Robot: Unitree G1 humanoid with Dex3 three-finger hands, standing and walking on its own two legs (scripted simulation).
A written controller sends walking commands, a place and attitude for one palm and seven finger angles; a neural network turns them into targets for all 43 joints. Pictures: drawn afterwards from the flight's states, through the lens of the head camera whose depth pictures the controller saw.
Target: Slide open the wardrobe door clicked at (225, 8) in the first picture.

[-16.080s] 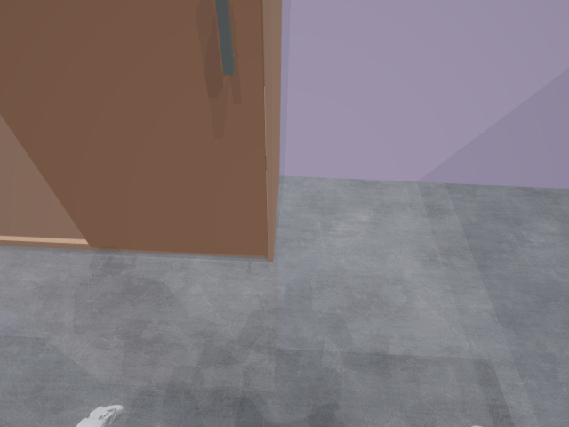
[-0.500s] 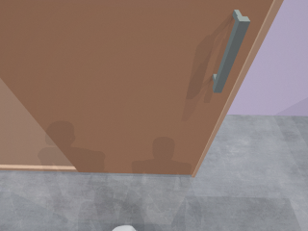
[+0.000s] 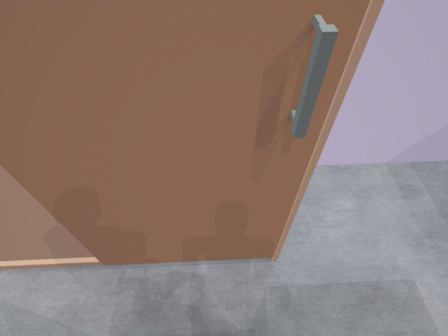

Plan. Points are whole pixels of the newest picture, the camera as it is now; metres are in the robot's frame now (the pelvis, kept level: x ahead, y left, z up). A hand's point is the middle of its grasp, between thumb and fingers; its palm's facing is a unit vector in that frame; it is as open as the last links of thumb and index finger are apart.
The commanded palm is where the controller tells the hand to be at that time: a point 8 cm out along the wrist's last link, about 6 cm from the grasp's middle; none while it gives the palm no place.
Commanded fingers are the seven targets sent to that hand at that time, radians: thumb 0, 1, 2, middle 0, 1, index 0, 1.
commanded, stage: come to a stop and stand still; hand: right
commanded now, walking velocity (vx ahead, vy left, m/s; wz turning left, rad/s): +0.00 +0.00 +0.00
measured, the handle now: (307, 82) +0.48 -0.12 +0.20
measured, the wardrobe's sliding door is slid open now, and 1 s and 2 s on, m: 0.00 0.00 0.00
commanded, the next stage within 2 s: look again from close up in 1.38 s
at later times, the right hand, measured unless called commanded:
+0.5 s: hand out of the picture +0.00 -0.24 -0.15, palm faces -0.02 +0.97 -0.25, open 7.4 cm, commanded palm none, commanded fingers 0.00 -0.90 -0.90 0.20 0.30 0.20 0.30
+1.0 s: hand out of the picture +0.07 -0.21 -0.16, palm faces -0.04 +0.97 -0.22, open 7.3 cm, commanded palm none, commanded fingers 0.00 -0.90 -0.90 0.20 0.30 0.20 0.30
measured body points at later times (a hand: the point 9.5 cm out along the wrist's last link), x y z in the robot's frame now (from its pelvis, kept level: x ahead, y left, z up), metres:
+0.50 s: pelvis +0.00 -0.05 +0.01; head +0.01 -0.03 +0.46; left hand +0.03 +0.18 -0.15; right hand +0.00 -0.29 -0.13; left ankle +0.03 +0.09 -0.73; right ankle +0.01 -0.11 -0.73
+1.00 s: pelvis +0.04 -0.03 +0.01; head +0.05 -0.02 +0.46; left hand +0.03 +0.19 -0.15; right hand +0.07 -0.26 -0.14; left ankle +0.03 +0.09 -0.73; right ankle +0.01 -0.11 -0.73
